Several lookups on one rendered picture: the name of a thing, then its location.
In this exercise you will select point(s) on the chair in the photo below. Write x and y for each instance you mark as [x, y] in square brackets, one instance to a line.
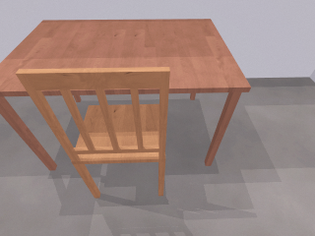
[110, 133]

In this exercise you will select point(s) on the table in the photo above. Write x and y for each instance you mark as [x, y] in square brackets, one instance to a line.
[198, 59]

